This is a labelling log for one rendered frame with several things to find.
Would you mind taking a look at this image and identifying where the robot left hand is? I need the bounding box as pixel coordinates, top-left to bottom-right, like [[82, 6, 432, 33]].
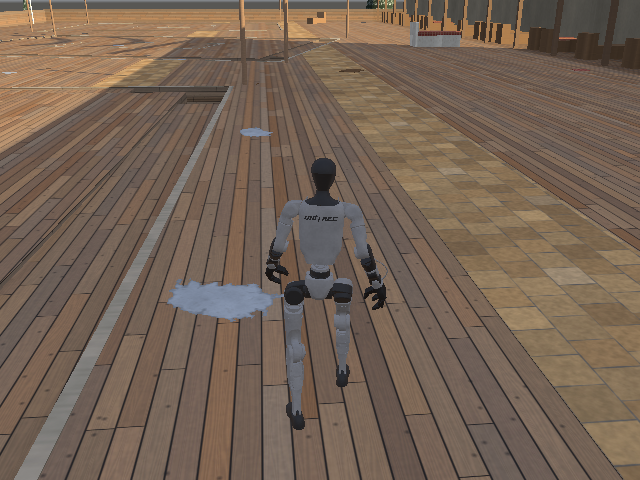
[[265, 265, 289, 284]]

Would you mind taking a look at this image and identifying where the left robot upper arm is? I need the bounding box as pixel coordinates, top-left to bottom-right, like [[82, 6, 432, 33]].
[[272, 200, 302, 253]]

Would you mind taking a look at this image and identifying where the right robot forearm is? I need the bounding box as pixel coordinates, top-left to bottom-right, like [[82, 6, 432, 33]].
[[360, 244, 383, 289]]

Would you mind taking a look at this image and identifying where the robot torso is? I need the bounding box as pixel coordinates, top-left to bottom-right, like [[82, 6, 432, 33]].
[[299, 196, 346, 300]]

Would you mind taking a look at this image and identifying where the right robot shin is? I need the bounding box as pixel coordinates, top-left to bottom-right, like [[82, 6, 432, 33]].
[[336, 314, 350, 374]]

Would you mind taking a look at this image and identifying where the right robot upper arm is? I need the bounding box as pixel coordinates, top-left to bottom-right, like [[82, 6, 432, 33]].
[[343, 202, 370, 259]]

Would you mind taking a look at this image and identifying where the robot right hand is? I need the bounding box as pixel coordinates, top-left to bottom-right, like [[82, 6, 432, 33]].
[[364, 283, 387, 310]]

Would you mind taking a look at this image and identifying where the left robot forearm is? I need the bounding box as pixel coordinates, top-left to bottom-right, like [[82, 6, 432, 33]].
[[266, 237, 283, 269]]

